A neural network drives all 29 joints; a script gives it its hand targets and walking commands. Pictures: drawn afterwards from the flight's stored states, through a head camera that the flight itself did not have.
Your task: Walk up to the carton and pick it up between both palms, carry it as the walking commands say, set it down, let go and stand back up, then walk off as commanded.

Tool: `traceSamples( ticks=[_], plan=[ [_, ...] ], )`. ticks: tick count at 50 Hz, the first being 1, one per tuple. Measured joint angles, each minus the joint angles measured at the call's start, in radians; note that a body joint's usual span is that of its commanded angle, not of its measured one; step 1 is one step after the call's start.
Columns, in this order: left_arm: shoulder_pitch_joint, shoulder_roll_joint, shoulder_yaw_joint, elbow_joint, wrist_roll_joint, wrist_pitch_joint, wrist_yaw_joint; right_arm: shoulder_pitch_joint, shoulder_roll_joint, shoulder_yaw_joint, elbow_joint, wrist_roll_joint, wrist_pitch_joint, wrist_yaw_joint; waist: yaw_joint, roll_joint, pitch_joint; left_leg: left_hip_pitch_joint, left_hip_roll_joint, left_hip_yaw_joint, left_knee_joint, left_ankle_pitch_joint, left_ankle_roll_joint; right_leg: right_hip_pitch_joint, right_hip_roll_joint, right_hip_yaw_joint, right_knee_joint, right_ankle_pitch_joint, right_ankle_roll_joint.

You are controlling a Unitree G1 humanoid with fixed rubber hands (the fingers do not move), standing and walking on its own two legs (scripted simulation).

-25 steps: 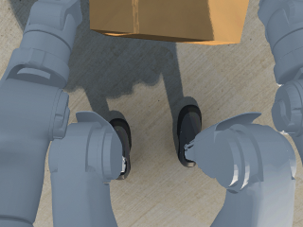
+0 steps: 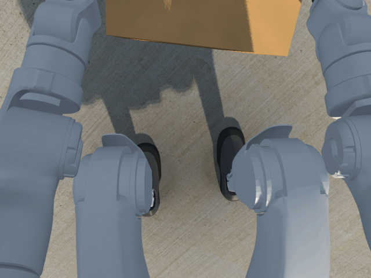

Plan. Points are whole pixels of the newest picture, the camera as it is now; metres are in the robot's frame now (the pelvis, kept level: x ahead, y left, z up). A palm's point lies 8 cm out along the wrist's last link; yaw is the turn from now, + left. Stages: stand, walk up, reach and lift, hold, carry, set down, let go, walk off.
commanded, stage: reach and lift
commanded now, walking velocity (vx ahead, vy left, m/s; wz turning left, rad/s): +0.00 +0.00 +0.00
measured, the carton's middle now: out of the picture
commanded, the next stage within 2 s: none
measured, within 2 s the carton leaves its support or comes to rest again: neither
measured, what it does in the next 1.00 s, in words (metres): rises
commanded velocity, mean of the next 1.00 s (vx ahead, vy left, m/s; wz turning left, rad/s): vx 0.00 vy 0.00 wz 0.00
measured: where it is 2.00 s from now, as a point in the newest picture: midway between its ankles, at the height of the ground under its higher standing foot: (190, 182)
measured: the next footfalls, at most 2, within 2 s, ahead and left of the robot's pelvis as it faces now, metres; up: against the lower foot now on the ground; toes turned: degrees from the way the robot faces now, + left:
none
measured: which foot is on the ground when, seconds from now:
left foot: down 0.00-1.00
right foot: down 0.00-1.00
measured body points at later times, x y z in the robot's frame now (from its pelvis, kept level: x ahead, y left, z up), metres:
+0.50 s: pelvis -0.01 -0.01 +0.03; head +0.37 -0.03 +0.25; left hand +0.58 +0.13 -0.15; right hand +0.55 -0.24 -0.13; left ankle +0.09 +0.10 -0.31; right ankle +0.12 -0.13 -0.31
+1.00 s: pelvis -0.04 -0.01 +0.08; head +0.33 -0.03 +0.33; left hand +0.56 +0.13 -0.04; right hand +0.53 -0.23 -0.04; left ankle +0.09 +0.11 -0.31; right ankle +0.12 -0.13 -0.31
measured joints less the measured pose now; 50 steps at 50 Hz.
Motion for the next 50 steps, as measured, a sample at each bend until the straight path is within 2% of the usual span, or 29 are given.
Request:
traceSamples(
  ticks=[7, 12, 22, 25, 30, 34, 37, 40, 42, 44, 48, 50],
  plan=[
    [-0.050, -0.014, 0.029, 0.027, 0.048, 0.031, -0.013, 0.023, -0.009, -0.028, -0.096, -0.021, 0.071, -0.014, 0.009, 0.034, 0.000, 0.018, 0.000, 0.011, -0.053, 0.049, 0.002, 0.018, 0.006, 0.015, -0.047, 0.044, 0.006],
    [-0.094, -0.015, 0.073, 0.069, 0.072, 0.048, -0.020, -0.032, -0.002, -0.057, -0.097, -0.065, 0.114, -0.023, 0.011, 0.056, -0.001, 0.036, 0.002, 0.016, -0.089, 0.070, -0.004, 0.029, 0.009, 0.022, -0.076, 0.065, 0.000],
    [-0.122, 0.022, 0.150, 0.069, 0.134, 0.072, -0.061, -0.096, 0.037, -0.111, -0.115, -0.159, 0.146, 0.006, -0.011, 0.002, -0.002, 0.061, 0.017, -0.002, -0.127, 0.053, -0.026, 0.035, 0.024, 0.006, -0.112, 0.067, -0.022],
    [-0.095, 0.017, 0.134, 0.009, 0.128, 0.088, -0.046, -0.063, 0.040, -0.116, -0.178, -0.162, 0.161, -0.015, -0.015, -0.009, 0.000, 0.061, 0.016, -0.003, -0.130, 0.042, -0.028, 0.034, 0.023, 0.006, -0.113, 0.055, -0.024],
    [-0.031, -0.006, 0.145, -0.081, 0.141, 0.132, -0.020, 0.011, 0.080, -0.115, -0.254, -0.149, 0.175, -0.129, -0.022, -0.018, 0.002, 0.075, 0.011, 0.003, -0.130, 0.022, -0.024, 0.047, 0.024, 0.015, -0.108, 0.031, -0.017],
    [0.083, -0.024, 0.133, -0.248, 0.149, 0.191, 0.004, 0.129, 0.078, -0.100, -0.419, -0.132, 0.232, -0.137, -0.020, -0.013, 0.006, 0.111, -0.007, 0.007, -0.145, 0.018, -0.027, 0.086, 0.045, 0.043, -0.115, 0.018, 0.002],
    [0.152, -0.064, 0.174, -0.326, 0.136, 0.206, 0.024, 0.198, 0.101, -0.156, -0.492, -0.157, 0.245, -0.105, -0.019, 0.000, 0.004, 0.158, -0.025, 0.006, -0.173, 0.022, -0.033, 0.139, 0.055, 0.063, -0.134, 0.007, 0.016],
    [0.143, -0.092, 0.207, -0.295, 0.146, 0.202, 0.021, 0.195, 0.102, -0.195, -0.457, -0.207, 0.240, -0.044, -0.014, 0.017, 0.001, 0.199, -0.032, 0.001, -0.209, 0.032, -0.033, 0.186, 0.053, 0.066, -0.170, 0.011, 0.031],
    [0.112, -0.093, 0.212, -0.265, 0.164, 0.202, 0.015, 0.173, 0.090, -0.198, -0.438, -0.226, 0.246, -0.023, -0.007, 0.026, 0.000, 0.214, -0.030, -0.001, -0.235, 0.053, -0.032, 0.203, 0.055, 0.065, -0.199, 0.032, 0.030],
    [0.084, -0.083, 0.211, -0.246, 0.173, 0.194, 0.008, 0.151, 0.088, -0.195, -0.441, -0.236, 0.251, -0.029, -0.004, 0.031, 0.000, 0.228, -0.026, -0.001, -0.260, 0.072, -0.032, 0.216, 0.059, 0.066, -0.226, 0.053, 0.029],
    [0.017, -0.066, 0.254, -0.183, 0.189, 0.173, -0.017, 0.078, 0.114, -0.209, -0.412, -0.251, 0.250, -0.083, -0.011, 0.020, -0.002, 0.251, -0.018, 0.006, -0.295, 0.103, -0.033, 0.233, 0.068, 0.076, -0.257, 0.088, 0.030],
    [-0.028, -0.069, 0.303, -0.131, 0.231, 0.163, -0.035, 0.024, 0.131, -0.248, -0.354, -0.286, 0.233, -0.076, -0.016, 0.017, -0.004, 0.251, -0.018, 0.004, -0.301, 0.115, -0.035, 0.233, 0.070, 0.074, -0.264, 0.102, 0.028]
  ],
)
